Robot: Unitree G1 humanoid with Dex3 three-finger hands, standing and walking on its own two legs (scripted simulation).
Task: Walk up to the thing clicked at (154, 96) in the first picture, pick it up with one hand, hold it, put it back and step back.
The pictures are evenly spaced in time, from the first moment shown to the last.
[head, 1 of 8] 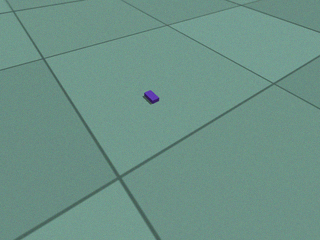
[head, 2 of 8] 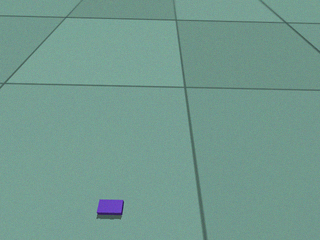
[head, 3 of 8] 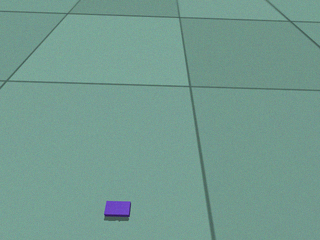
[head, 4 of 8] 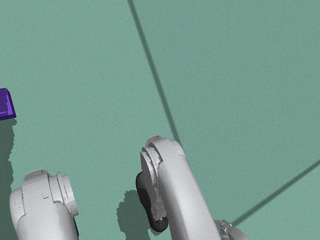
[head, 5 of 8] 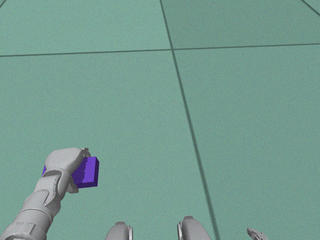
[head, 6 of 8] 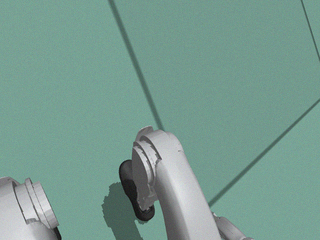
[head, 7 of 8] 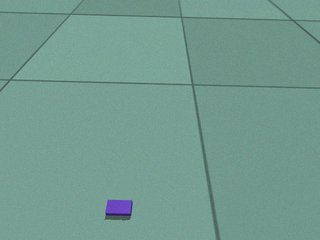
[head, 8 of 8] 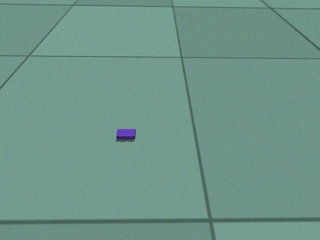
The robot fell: no
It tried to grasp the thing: yes
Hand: left
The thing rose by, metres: 0.69
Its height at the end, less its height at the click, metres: +0.00
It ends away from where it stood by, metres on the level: 0.02
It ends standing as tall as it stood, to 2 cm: yes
